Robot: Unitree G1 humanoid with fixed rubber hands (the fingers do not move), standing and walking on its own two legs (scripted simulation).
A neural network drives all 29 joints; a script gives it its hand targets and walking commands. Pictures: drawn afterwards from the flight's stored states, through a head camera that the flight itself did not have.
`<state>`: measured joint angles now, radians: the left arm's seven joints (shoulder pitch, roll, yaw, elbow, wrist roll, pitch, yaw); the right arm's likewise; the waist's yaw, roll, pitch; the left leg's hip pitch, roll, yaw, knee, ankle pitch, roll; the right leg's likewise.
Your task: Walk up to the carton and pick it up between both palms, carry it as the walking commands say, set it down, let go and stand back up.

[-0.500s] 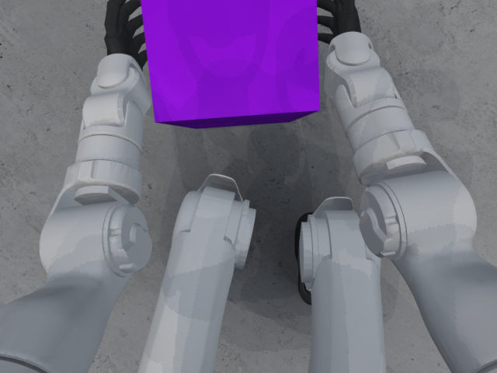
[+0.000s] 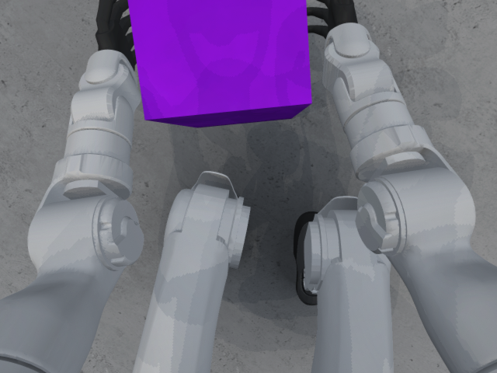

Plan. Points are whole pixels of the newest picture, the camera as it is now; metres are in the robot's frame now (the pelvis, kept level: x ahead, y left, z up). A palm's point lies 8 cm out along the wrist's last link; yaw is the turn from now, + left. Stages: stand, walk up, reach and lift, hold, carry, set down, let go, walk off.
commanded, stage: set down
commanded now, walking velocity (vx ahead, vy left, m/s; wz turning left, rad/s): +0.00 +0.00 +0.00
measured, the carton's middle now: (232, 65) +0.49 +0.11 -0.23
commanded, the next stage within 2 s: let go in 1.92 s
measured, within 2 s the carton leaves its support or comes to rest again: neither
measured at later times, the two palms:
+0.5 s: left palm (123, 59) +0.47 +0.25 -0.17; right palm (356, 36) +0.54 -0.06 -0.18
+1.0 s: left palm (71, 55) +0.45 +0.28 -0.10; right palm out of the picture +0.55 -0.06 -0.10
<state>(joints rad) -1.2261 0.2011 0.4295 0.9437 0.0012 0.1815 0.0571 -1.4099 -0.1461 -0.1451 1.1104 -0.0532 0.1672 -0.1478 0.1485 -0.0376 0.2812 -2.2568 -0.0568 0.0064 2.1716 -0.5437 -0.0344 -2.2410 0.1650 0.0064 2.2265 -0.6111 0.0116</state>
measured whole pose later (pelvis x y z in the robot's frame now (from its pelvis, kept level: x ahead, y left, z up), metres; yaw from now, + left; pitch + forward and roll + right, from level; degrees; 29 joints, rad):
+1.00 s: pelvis -0.02 +0.01 +0.05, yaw +0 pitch +28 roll -2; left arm -1.18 0.28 0.22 0.64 -0.24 0.23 0.15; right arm -1.38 -0.39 -0.05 0.86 0.15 0.26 -0.13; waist 0.17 -0.02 0.51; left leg -2.02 -0.06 -0.02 2.04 -0.51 0.00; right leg -1.95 0.09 -0.03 2.07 -0.61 0.01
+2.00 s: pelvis +0.05 +0.01 +0.29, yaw +1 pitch +42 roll -1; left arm -0.86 0.20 0.34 0.81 -0.08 0.12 -0.05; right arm -0.99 -0.22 -0.18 0.90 -0.05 0.17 -0.05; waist 0.15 -0.03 -0.10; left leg -1.49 -0.06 -0.05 1.05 -0.30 0.01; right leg -1.44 0.08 0.04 1.08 -0.37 0.00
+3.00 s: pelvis +0.12 -0.02 +0.40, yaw +3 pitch -3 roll +1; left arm 0.25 0.22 0.02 0.42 -0.01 0.09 -0.09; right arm 0.25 -0.21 -0.01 0.44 0.00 0.09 0.03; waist 0.01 -0.01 0.09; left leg -0.17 -0.03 -0.08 0.46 -0.24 -0.02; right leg -0.12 0.07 0.04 0.48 -0.31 -0.06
